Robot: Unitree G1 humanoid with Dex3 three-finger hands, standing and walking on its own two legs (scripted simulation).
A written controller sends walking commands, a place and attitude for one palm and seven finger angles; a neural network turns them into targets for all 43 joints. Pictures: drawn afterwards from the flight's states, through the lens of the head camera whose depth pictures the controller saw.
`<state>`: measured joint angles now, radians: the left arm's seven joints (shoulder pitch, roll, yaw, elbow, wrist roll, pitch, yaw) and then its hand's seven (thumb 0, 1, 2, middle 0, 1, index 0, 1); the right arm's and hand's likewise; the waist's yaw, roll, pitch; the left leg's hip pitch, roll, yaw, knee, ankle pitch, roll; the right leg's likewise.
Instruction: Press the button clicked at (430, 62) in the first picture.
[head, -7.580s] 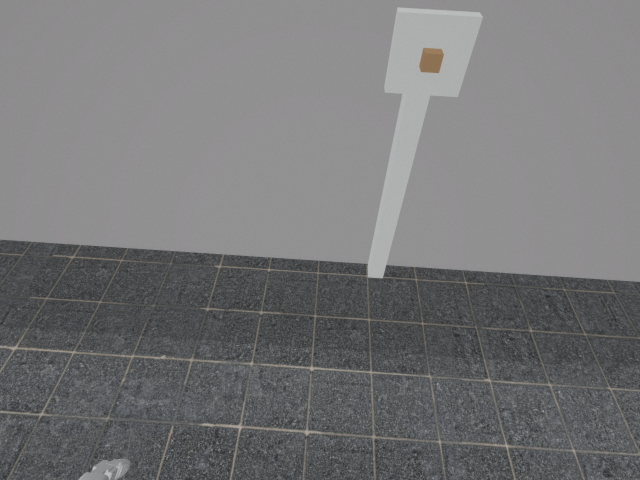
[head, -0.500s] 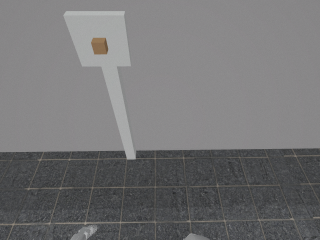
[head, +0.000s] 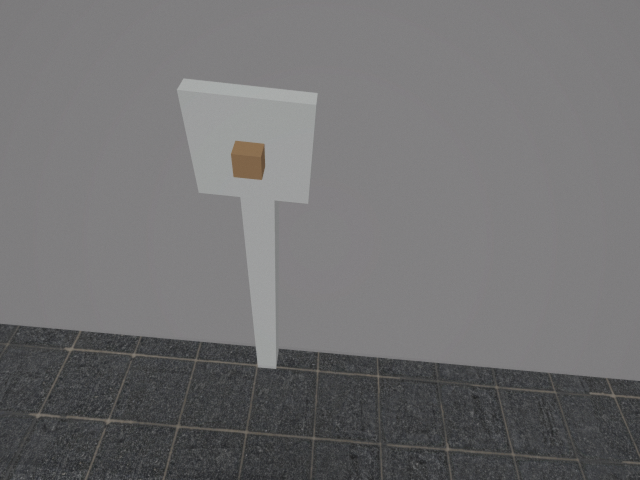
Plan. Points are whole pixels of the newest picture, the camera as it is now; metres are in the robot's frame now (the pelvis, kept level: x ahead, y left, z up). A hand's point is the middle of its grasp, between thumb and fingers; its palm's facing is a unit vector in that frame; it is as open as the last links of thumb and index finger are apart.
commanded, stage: come to a stop and stand still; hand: left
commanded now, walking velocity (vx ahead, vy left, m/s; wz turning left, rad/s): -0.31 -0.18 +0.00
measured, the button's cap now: (249, 159) +0.50 +0.16 +0.11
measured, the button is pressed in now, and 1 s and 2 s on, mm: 0 0 0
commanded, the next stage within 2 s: look again from close up in 1.26 s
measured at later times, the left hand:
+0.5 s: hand out of the picture +0.04 +0.10 -0.16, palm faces -0.01 -0.96 -0.27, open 7.4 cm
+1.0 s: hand out of the picture -0.08 +0.07 -0.17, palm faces +0.05 -0.98 -0.17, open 7.3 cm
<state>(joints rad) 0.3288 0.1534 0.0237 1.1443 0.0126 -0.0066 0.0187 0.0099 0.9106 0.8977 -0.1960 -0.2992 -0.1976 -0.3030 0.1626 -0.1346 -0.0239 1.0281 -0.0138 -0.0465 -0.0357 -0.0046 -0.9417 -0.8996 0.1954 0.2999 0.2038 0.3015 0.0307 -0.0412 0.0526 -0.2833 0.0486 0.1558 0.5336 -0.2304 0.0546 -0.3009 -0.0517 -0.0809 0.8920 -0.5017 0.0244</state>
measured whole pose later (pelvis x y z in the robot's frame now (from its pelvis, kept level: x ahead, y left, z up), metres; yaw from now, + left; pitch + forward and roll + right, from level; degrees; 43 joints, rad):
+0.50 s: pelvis -0.02 -0.08 +0.00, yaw -1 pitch -1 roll +1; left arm 0.21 0.14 0.02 1.02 0.03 0.01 0.03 0.01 0.91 0.90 -0.20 -0.30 -0.20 -0.30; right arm 0.22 -0.19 -0.06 1.06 -0.01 0.07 -0.01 0.01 -0.91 -0.90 0.19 0.30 0.20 0.30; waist -0.02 0.06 0.04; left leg -0.38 0.05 0.04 0.81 -0.45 -0.02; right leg -0.25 -0.03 -0.07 0.55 -0.29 -0.03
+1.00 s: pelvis -0.06 -0.09 +0.01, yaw +0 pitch -2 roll +0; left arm 0.30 0.13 0.01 1.15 0.01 0.01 0.02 0.01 0.92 0.90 -0.20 -0.30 -0.20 -0.30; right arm 0.30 -0.12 -0.01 1.14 -0.01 0.02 -0.03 0.01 -0.91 -0.90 0.19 0.30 0.20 0.30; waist 0.02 0.00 0.02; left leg -0.14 0.04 0.06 0.41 -0.24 -0.02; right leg -0.22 0.02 -0.10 0.38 -0.14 -0.05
